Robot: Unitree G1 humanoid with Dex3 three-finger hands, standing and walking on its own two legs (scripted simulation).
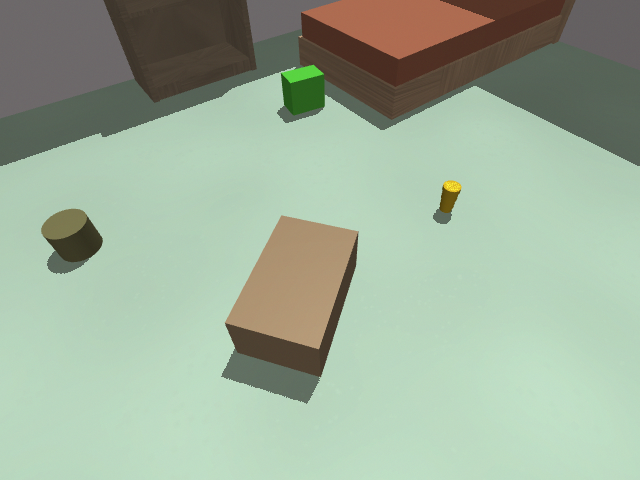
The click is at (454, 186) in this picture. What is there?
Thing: tapered cup
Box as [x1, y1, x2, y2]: [440, 180, 460, 212]
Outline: 455,181 449,180 443,184 440,209 444,212 450,211 459,193 460,185
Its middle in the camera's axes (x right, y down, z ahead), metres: +0.56 -0.19 +1.72
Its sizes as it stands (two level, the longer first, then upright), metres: 0.076 0.076 0.136
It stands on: the floor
